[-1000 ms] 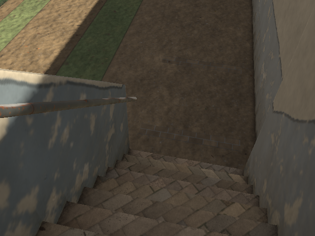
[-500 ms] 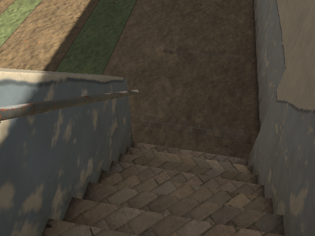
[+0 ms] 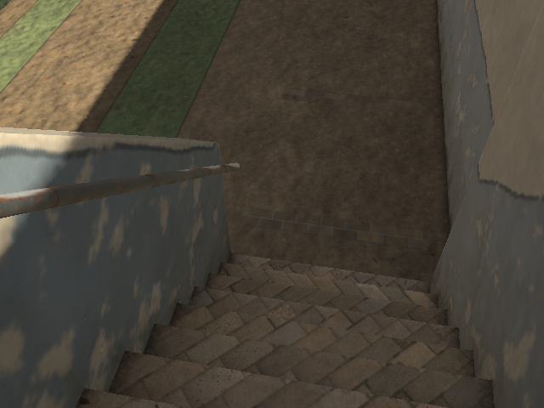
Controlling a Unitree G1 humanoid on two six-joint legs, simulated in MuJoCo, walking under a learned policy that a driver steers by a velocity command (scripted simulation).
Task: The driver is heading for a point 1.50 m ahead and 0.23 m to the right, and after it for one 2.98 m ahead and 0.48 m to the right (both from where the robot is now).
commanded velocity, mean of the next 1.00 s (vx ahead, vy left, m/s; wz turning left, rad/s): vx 0.00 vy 0.00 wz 0.00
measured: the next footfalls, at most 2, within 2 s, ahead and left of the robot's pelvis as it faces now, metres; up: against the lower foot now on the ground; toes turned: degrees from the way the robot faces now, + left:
left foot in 1.34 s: +0.10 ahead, +0.13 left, +0.00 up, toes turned +2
right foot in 1.70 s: +0.25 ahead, -0.01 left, -0.21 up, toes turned -5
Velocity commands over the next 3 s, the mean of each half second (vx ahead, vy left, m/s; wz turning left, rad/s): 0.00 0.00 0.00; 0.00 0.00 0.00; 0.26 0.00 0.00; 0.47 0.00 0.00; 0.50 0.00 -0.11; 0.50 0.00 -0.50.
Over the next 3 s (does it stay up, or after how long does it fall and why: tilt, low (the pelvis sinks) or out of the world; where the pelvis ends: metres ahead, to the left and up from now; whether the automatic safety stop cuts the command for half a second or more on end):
stays up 0.73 0.04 -0.64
